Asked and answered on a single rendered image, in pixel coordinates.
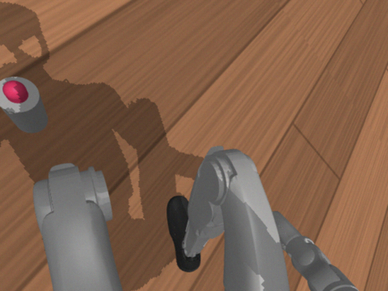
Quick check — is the right robot hand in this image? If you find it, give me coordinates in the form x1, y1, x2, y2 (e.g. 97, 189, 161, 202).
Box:
272, 211, 302, 251

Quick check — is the right robot foot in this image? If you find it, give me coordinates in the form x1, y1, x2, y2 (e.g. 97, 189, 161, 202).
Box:
167, 196, 201, 272

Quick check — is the right robot arm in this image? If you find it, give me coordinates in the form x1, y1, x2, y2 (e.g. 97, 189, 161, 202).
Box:
286, 236, 359, 291

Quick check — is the bottle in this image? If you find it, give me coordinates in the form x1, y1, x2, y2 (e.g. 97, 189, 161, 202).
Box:
0, 77, 48, 133

